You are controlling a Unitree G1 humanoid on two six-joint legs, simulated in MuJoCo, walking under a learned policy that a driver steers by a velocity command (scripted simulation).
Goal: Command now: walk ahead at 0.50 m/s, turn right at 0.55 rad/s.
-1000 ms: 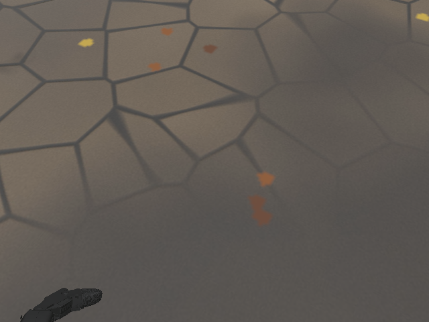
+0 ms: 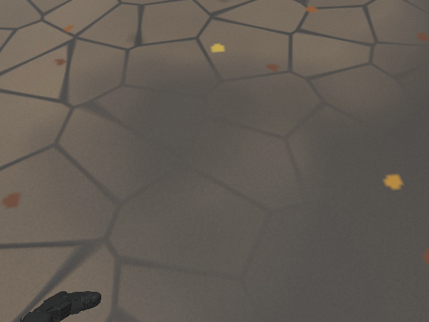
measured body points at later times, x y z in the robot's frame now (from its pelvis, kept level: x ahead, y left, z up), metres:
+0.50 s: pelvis +0.29 -0.03 +0.01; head +0.32 -0.04 +0.46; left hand +0.35 +0.26 -0.11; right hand +0.48 -0.28 -0.08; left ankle +0.50 +0.10 -0.69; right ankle +0.16 -0.10 -0.73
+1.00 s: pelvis +0.58 -0.03 +0.01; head +0.61 -0.03 +0.46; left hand +0.81 +0.19 -0.08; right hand +0.57 -0.31 -0.11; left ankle +0.50 +0.08 -0.73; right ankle +0.75 -0.20 -0.69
